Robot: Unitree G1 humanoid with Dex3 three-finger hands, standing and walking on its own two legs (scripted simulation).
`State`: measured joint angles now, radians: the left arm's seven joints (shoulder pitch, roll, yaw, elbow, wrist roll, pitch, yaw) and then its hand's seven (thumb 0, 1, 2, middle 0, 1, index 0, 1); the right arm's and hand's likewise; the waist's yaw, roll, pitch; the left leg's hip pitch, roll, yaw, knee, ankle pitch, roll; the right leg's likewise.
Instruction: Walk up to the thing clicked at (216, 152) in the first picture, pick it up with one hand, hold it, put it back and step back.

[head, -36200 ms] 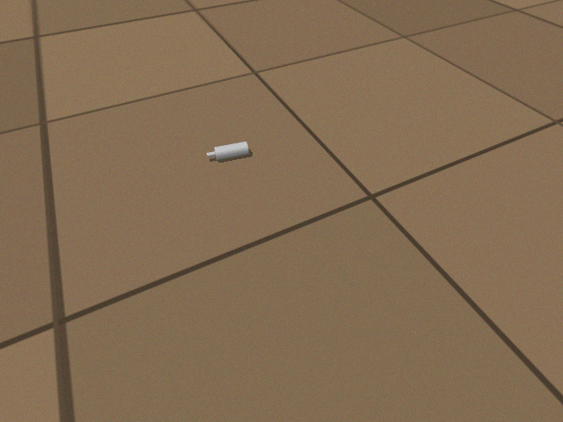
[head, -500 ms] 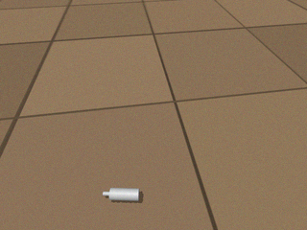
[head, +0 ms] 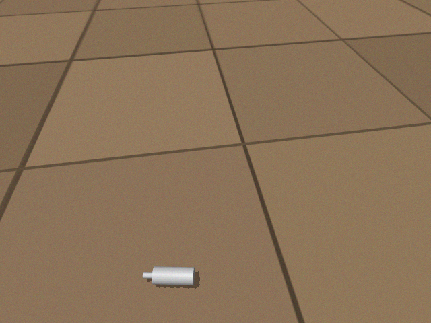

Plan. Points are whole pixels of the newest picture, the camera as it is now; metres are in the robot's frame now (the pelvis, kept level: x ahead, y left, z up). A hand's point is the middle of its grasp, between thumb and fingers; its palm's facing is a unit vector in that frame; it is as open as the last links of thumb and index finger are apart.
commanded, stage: stand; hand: left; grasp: from above
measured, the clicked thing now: (168, 275) +0.46 +0.23 -0.75
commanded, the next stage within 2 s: step back in 0.74 s
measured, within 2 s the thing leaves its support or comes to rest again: neither
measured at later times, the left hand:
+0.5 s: hand out of the picture +0.07 +0.24 -0.16, palm faces +0.01 -0.94 -0.34, open 7.3 cm
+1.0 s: hand out of the picture +0.08 +0.28 -0.17, palm faces -0.05 -0.92 -0.40, open 7.3 cm
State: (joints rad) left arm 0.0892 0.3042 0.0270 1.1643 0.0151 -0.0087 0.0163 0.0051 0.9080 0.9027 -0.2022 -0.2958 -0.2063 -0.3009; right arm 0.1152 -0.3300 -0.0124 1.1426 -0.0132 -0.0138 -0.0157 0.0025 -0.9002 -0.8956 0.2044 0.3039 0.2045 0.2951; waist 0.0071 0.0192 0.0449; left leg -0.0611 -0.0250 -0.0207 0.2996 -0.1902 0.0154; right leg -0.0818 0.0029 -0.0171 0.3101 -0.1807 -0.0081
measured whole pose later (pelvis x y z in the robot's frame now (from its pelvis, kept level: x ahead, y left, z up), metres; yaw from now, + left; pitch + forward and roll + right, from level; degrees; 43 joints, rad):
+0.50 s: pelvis +0.00 +0.00 +0.00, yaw +0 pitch -3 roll +0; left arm 0.10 0.31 0.02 1.16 0.01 -0.01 0.01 0.01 0.91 0.90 -0.20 -0.30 -0.21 -0.30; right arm 0.12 -0.34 -0.01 1.15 -0.01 -0.01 -0.01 0.00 -0.90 -0.90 0.20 0.30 0.20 0.30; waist 0.00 0.02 0.04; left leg -0.06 -0.02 -0.02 0.29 -0.19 0.01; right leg -0.08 0.01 -0.01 0.30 -0.17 -0.02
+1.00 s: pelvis -0.05 +0.01 -0.01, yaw -1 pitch -1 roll +1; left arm 0.07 0.40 0.05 0.96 0.03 0.02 0.02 0.01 0.91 0.90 -0.20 -0.30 -0.21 -0.30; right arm 0.10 -0.40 -0.06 0.99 0.00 0.04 0.01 0.00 -0.90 -0.90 0.20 0.30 0.20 0.29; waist 0.00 -0.04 0.15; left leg -0.31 -0.06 -0.04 0.79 -0.45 0.04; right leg -0.30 -0.02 0.02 0.54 -0.22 -0.01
